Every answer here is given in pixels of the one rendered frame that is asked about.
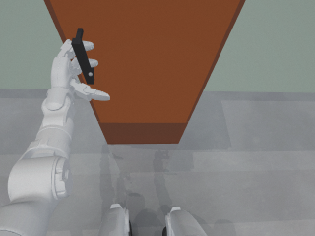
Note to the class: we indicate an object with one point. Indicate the right robot thigh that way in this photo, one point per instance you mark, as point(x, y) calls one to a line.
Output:
point(181, 223)

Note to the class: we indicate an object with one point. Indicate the left robot forearm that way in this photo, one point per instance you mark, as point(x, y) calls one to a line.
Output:
point(56, 131)

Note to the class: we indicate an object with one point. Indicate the left robot thigh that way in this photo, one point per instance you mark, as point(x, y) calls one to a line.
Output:
point(115, 222)

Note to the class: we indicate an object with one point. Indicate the handle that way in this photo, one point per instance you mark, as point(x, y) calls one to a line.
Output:
point(82, 57)

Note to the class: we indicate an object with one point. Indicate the cupboard door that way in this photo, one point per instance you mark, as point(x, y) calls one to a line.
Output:
point(153, 55)

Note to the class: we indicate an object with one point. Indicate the robot left hand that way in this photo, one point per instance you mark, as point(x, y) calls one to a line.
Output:
point(63, 71)

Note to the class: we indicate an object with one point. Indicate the left robot upper arm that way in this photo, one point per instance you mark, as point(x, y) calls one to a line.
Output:
point(37, 185)

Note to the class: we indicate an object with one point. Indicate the robot thigh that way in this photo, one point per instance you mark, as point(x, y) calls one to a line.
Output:
point(115, 222)
point(181, 223)

